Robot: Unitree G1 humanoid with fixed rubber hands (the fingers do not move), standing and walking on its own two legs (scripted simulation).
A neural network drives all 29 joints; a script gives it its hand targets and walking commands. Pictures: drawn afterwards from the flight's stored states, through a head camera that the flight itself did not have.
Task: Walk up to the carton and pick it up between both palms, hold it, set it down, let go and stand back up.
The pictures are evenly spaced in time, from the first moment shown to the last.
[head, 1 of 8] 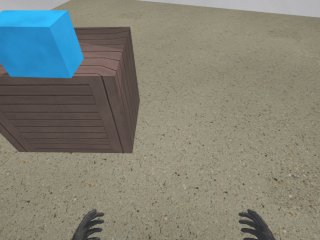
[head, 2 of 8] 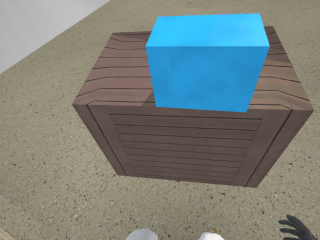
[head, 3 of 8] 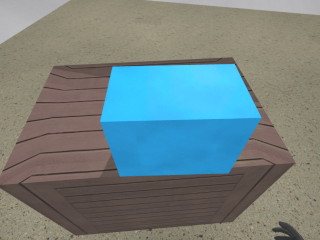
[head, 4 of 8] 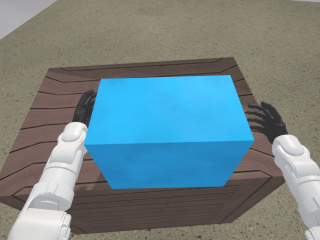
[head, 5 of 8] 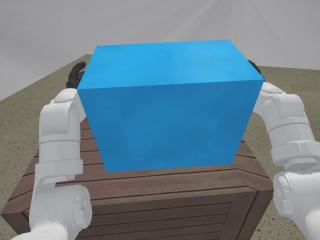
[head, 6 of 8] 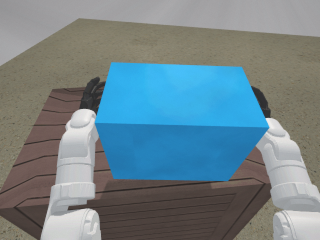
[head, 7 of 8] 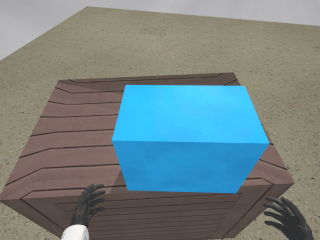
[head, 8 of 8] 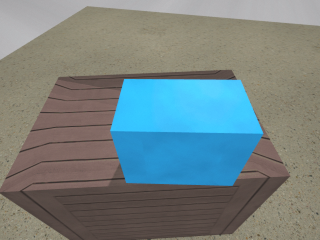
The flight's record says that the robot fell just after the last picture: no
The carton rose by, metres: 0.20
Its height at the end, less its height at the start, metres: +0.00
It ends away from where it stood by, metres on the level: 0.03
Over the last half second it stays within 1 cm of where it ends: yes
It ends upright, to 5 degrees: yes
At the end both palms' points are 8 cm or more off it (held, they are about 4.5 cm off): yes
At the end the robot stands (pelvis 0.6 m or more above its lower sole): yes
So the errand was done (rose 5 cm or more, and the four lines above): yes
